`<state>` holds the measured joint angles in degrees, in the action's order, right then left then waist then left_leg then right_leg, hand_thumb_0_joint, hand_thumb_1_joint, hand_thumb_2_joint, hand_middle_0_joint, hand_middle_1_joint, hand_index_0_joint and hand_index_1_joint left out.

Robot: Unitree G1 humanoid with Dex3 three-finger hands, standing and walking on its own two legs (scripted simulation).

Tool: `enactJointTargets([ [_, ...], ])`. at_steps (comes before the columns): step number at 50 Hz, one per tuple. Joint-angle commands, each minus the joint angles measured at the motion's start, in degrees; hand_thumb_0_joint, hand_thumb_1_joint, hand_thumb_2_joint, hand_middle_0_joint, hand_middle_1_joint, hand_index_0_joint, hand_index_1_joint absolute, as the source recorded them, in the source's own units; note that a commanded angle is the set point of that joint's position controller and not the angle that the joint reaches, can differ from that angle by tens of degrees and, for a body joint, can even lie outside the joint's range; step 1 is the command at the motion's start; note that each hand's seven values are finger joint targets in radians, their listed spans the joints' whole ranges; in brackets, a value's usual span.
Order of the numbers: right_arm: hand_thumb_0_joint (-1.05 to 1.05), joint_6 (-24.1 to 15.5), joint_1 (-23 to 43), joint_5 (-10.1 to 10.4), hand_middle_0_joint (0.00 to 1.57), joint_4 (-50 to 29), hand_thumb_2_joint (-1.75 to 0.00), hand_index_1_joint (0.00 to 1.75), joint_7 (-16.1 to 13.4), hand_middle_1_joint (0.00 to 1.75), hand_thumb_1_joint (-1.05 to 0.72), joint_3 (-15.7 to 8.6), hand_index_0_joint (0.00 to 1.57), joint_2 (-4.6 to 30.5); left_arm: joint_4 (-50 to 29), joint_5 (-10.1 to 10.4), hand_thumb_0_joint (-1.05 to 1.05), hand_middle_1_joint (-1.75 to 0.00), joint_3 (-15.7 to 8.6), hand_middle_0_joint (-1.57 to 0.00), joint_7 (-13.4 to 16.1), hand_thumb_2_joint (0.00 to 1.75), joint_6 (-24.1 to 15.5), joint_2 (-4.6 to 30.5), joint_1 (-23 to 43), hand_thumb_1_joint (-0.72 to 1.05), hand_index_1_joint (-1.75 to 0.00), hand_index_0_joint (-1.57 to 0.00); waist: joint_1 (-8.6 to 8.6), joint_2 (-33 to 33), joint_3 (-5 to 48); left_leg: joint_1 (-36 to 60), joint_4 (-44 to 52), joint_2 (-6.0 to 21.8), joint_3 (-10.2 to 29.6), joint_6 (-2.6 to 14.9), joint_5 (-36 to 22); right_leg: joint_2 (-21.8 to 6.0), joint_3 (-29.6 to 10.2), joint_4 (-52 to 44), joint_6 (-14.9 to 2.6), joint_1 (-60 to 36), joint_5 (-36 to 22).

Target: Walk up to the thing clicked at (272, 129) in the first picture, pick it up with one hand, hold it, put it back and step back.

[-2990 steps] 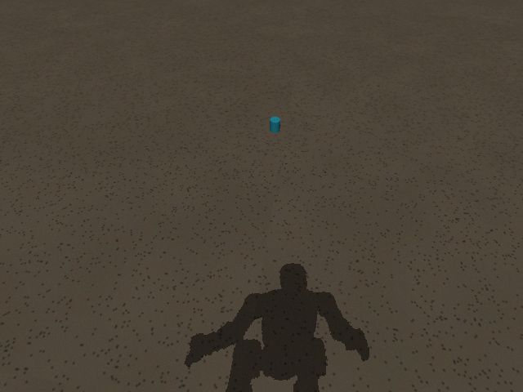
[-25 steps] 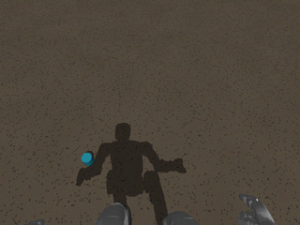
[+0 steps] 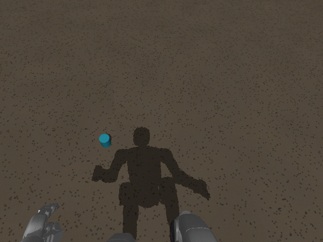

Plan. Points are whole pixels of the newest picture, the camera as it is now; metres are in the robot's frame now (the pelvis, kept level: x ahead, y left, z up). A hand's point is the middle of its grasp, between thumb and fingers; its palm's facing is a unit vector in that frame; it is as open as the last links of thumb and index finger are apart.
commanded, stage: step back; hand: left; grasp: from above
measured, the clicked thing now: (105, 140) +0.69 +0.30 -0.72
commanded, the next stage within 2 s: stand in 1.98 s
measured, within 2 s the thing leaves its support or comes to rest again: neither
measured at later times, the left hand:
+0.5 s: hand out of the picture -0.07 +0.23 -0.12, palm faces -0.05 -0.90 -0.43, open 7.4 cm
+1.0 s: hand out of the picture -0.24 +0.24 -0.14, palm faces -0.03 -0.92 -0.39, open 7.4 cm
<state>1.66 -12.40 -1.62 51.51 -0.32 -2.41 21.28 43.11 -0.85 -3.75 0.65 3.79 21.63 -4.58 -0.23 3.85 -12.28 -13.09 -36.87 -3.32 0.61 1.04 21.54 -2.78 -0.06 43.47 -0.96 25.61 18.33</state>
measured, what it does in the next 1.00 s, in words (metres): walks backwards: right foot, then left foot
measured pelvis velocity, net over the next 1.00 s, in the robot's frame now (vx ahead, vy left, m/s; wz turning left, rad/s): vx -0.32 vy -0.04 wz -0.04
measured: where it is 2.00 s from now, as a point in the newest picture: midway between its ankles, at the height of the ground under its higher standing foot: outside the picture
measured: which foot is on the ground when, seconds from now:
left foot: down 0.00-0.36, up 0.38-0.68, down 0.70-1.00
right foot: up 0.00-0.30, down 0.32-0.72, up 0.74-1.00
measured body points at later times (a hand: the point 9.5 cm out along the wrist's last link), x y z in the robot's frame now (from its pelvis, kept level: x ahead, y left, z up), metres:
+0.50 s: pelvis -0.15 -0.04 +0.01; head -0.10 -0.07 +0.45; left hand -0.07 +0.27 -0.09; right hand -0.04 -0.36 -0.12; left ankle -0.15 +0.11 -0.64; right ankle -0.13 -0.16 -0.72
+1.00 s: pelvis -0.32 -0.04 +0.01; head -0.27 -0.02 +0.45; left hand -0.24 +0.28 -0.12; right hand -0.20 -0.35 -0.10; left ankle -0.25 +0.09 -0.72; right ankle -0.39 -0.17 -0.69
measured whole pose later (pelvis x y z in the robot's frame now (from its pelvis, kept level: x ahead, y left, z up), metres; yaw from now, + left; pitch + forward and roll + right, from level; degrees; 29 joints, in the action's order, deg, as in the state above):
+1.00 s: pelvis -0.32 -0.04 +0.01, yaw -2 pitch -1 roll +0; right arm 1.8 -7.1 -2.4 48.4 0.4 -2.5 21.3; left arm 49.9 -1.0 -3.8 0.4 2.0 23.1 -12.0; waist 1.4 1.7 -7.4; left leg -21.2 -34.7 1.4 -0.9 1.3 12.6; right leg 1.7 -5.4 49.8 0.6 15.6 29.8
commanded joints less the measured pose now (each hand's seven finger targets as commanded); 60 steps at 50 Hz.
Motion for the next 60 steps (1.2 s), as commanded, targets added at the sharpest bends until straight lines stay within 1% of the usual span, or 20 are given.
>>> enactJointTargets([
  [1, 0.0, -2.09, 1.01, -0.71, 0.2, -6.11, -0.9, 0.3, -1.63, 0.3, -0.9, -5.42, 0.2, 19.47, -4.5, -0.55, 0.0, -0.3, -4.27, -0.2, 1.27, 0.9, -0.66, 11.8, 1.48, 0.9, -0.3, -0.2, -1.78, -13.6, 12.47, -3.28, 14.96, 25.68, 25.74, 16.94, -34.69, 6.59, -10.32, 25.31, 0.13, 0.27, 17.62],
  [3, 0.0, -2.09, 4.19, -1.07, 0.2, -7.08, -0.9, 0.3, -2.0, 0.3, -0.9, -3.67, 0.2, 14.87, -2.86, 0.8, 0.0, -0.3, -4.16, -0.2, 0.82, 0.9, -0.76, 10.33, -1.96, 0.9, -0.3, -0.2, 1.38, -9.32, 11.75, 1.88, 10.25, 17.0, 12.9, 11.21, -42.4, 8.75, -11.24, 27.67, -0.69, 4.17, 12.67],
  [9, 0.0, -1.49, 1.19, 0.02, 0.2, -7.58, -0.9, 0.3, -2.32, 0.3, -0.9, -4.28, 0.2, 14.01, -2.16, -0.18, 0.0, -0.3, -3.95, -0.2, 0.91, 0.9, -1.82, 9.4, -3.68, 0.9, -0.3, -0.2, -1.27, -12.62, 12.93, 10.64, 6.21, 18.21, 11.57, 13.81, -41.15, 6.81, -7.57, 16.51, 2.48, 4.8, 11.91],
  [16, 0.0, 0.64, 7.39, 1.2, 0.2, -9.78, -0.9, 0.3, -1.17, 0.3, -0.9, -4.07, 0.2, 14.25, 3.97, -0.9, 0.0, -0.3, -4.35, -0.2, 0.39, 0.9, -3.29, 10.69, -13.12, 0.9, -0.3, -0.2, 2.7, -11.55, 18.15, -4.36, -2.7, 12.78, 7.27, 6.05, -17.09, 3.74, -2.54, -19.67, -0.26, -19.02, -8.03],
  [18, 0.0, 0.77, 7.88, 1.53, 0.2, -11.42, -0.9, 0.3, -1.8, 0.3, -0.9, -3.04, 0.2, 9.83, 1.07, -1.39, 0.0, -0.3, -6.38, -0.2, 0.16, 0.9, -3.5, 20.03, -8.74, 0.9, -0.3, -0.2, 2.77, 9.57, 13.36, -18.96, -21.8, -2.37, 4.45, -0.46, 13.03, -15.41, -28.79, -23.01, -11.12, -11.66, -13.07],
  [19, 0.0, 1.04, 7.85, 1.49, 0.2, -10.43, -0.9, 0.3, -2.51, 0.3, -0.9, -4.18, 0.2, 12.07, -0.9, -1.86, 0.0, -0.3, -6.66, -0.2, 0.45, 0.9, -3.62, 22.9, -4.66, 0.9, -0.3, -0.2, 3.61, 13.06, 11.22, -13.66, -31.86, -0.72, 9.68, -0.86, 16.32, -21.56, -36.59, -26.06, -17.01, 0.27, -13.2],
  [23, 0.0, 0.56, 2.06, 2.19, 0.2, -6.13, -0.9, 0.3, -1.87, 0.3, -0.9, -3.36, 0.2, 11.76, -1.92, -1.6, 0.0, -0.3, -4.76, -0.2, 1.13, 0.9, -3.53, 13.75, 0.97, 0.9, -0.3, -0.2, -1.11, 4.36, 10.29, -16.15, -35.34, -4.11, 9.91, -1.24, 6.04, -8.53, -13.14, -17.45, -9.15, -7.47, -22.37],
  [30, 0.0, -0.7, 3.17, 0.76, 0.2, -7.45, -0.9, 0.3, -1.99, 0.3, -0.9, -2.59, 0.2, 10.33, -1.8, -1.69, 0.0, -0.3, -4.42, -0.2, 2.26, 0.9, -2.43, 12.85, -7.62, 0.9, -0.3, -0.2, 4.47, 8.49, 16.16, -16.17, -12.22, 0.21, 3.92, -2.89, 10.74, -11.68, -13.88, -11.97, -11.69, -25.84, -33.74],
  [34, 0.0, -0.67, -5.8, 0.13, 0.2, -3.51, -0.9, 0.3, -1.44, 0.3, -0.9, -3.95, 0.2, 11.17, -3.28, -0.31, 0.0, -0.3, -3.86, -0.2, 1.74, 0.9, -1.22, 14.27, -2.19, 0.9, -0.3, -0.2, -0.61, 6.08, 19.72, -0.09, 11.9, 1.11, -1.16, -0.15, -6.88, -9.88, -10.65, -6.1, -7.12, -17.56, -25.56],
  [35, 0.0, -0.47, -5.24, -0.44, 0.2, -3.55, -0.9, 0.3, -1.37, 0.3, -0.9, -4.81, 0.2, 13.65, -3.84, -0.24, 0.0, -0.3, -3.0, -0.2, 1.52, 0.9, -0.91, 12.85, -2.8, 0.9, -0.3, -0.2, -0.26, 0.95, 18.38, 4.22, 12.75, 5.59, 7.58, 2.13, -10.5, -6.58, -9.49, -2.87, -3.78, -7.64, -16.44],
  [37, 0.0, 0.17, 0.3, -1.21, 0.2, -6.44, -0.9, 0.3, -0.4, 0.3, -0.9, -5.76, 0.2, 22.09, -4.17, 0.21, 0.0, -0.3, -3.56, -0.2, 2.42, 0.9, -0.96, 12.37, 0.61, 0.9, -0.3, -0.2, -1.96, -16.78, 15.02, -4.72, 17.95, 25.05, 29.23, 15.38, -18.9, 6.43, -3.72, 18.45, 0.44, 1.32, 20.42],
  [38, 0.0, -0.21, 2.86, -1.38, 0.2, -7.11, -0.9, 0.3, -0.54, 0.3, -0.9, -5.99, 0.2, 22.48, -3.35, -0.6, 0.0, -0.3, -4.04, -0.2, 2.68, 0.9, -0.88, 13.44, 1.63, 0.9, -0.3, -0.2, -2.54, -17.19, 11.85, -13.12, 20.8, 27.43, 33.49, 18.45, -15.2, 6.44, -7.98, 27.13, 0.37, -1.96, 20.92],
  [41, 0.0, -0.59, 10.69, -1.74, 0.2, -8.37, -0.9, 0.3, -1.21, 0.3, -0.9, -3.57, 0.2, 14.41, 0.86, 0.74, 0.0, -0.3, -3.97, -0.2, 1.57, 0.9, -0.61, 12.29, -5.81, 0.9, -0.3, -0.2, 3.84, -9.87, 9.33, -9.46, 15.24, 16.58, 13.58, 11.46, -22.14, 8.84, -10.67, 33.14, -0.18, 0.85, 10.78],
  [47, 0.0, -1.22, 2.0, -0.7, 0.2, -5.53, -0.9, 0.3, -0.66, 0.3, -0.9, -4.24, 0.2, 13.2, 1.93, -0.48, 0.0, -0.3, -2.85, -0.2, 0.19, 0.9, -3.43, 10.49, -5.19, 0.9, -0.3, -0.2, -2.05, -12.87, 14.48, 9.8, 13.56, 14.48, 12.86, 10.94, -3.0, 4.85, -5.01, 4.11, 2.39, 0.86, 11.46],
  [51, 0.0, 0.4, 4.67, -0.91, 0.2, -5.68, -0.9, 0.3, 0.24, 0.3, -0.9, -4.76, 0.2, 15.33, 8.17, -0.83, 0.0, -0.3, -2.76, -0.2, 0.34, 0.9, -5.53, 10.24, -13.37, 0.9, -0.3, -0.2, 1.06, -13.39, 16.01, 1.42, 8.65, 13.36, 8.8, 8.42, 2.49, 5.55, 1.2, -25.93, -0.05, -17.22, 3.68],
  [52, 0.0, 0.57, 4.54, -0.71, 0.2, -5.43, -0.9, 0.3, 0.25, 0.3, -0.9, -4.26, 0.2, 13.11, 9.79, -1.51, 0.0, -0.3, -3.52, -0.2, 0.58, 0.9, -5.89, 11.87, -14.43, 0.9, -0.3, -0.2, 1.7, -9.1, 14.85, -5.46, 2.32, 11.17, 6.55, 6.02, 2.22, 4.2, -3.91, -26.68, -1.24, -22.53, 1.73],
  [54, 0.0, -0.03, 6.94, -0.32, 0.2, -7.16, -0.9, 0.3, 0.44, 0.3, -0.9, -2.69, 0.2, 8.96, 6.93, -2.59, 0.0, -0.3, -4.98, -0.2, 0.75, 0.9, -6.4, 18.2, -9.9, 0.9, -0.3, -0.2, 3.0, 4.08, 9.61, -21.94, -8.31, 1.93, 3.38, -0.67, 9.6, -13.5, -31.11, -30.21, -8.57, -17.08, 23.06],
  [55, 0.0, -0.36, 9.77, -0.46, 0.2, -6.29, -0.9, 0.3, -0.18, 0.3, -0.9, -3.97, 0.2, 12.38, 5.84, -2.69, 0.0, -0.3, -5.24, -0.2, 0.85, 0.9, -6.22, 21.66, -5.5, 0.9, -0.3, -0.2, 3.82, 5.73, 4.72, -13.94, -13.48, 4.98, 9.2, -1.4, 9.14, -19.97, -36.5, -31.32, -13.59, -1.26, 26.42],
  [57, 0.0, -1.09, 7.75, 0.63, 0.2, -3.79, -0.9, 0.3, 0.79, 0.3, -0.9, -4.01, 0.2, 12.83, 5.1, -1.72, 0.0, -0.3, -3.45, -0.2, 0.63, 0.9, -6.99, 15.08, -0.39, 0.9, -0.3, -0.2, 0.1, 0.68, 1.88, -8.64, -11.83, 5.16, 8.42, -1.44, 2.17, -12.72, -22.47, -27.83, -9.44, -1.07, 13.94],
  [60, 0.0, -1.86, 6.78, 0.51, 0.2, -2.87, -0.9, 0.3, 0.8, 0.3, -0.9, -2.72, 0.2, 9.83, 7.55, -1.28, 0.0, -0.3, -3.4, -0.2, 0.68, 0.9, -7.24, 14.04, -6.14, 0.9, -0.3, -0.2, 1.86, 5.09, 5.25, -12.39, -8.89, 2.62, 4.61, -1.31, 1.46, -8.5, -13.82, -23.6, -7.28, -12.76, -8.42],
])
